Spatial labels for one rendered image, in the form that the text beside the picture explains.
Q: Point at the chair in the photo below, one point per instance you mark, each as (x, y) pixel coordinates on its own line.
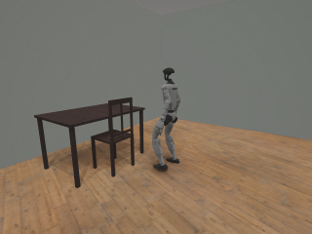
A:
(112, 136)

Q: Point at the left robot shin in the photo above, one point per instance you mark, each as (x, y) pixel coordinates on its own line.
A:
(158, 151)

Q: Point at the robot right forearm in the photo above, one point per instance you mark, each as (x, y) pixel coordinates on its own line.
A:
(176, 107)

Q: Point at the table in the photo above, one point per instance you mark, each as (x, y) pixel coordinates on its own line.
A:
(75, 117)

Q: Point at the left robot hand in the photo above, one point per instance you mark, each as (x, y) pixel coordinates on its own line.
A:
(160, 125)

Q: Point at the right robot upper arm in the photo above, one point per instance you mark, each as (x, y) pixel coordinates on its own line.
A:
(177, 95)

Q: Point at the robot left forearm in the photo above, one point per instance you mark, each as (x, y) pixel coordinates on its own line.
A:
(165, 111)

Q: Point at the robot left thigh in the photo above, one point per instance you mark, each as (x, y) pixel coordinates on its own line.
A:
(154, 135)

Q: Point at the left robot upper arm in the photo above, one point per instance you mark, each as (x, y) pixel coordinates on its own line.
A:
(165, 89)

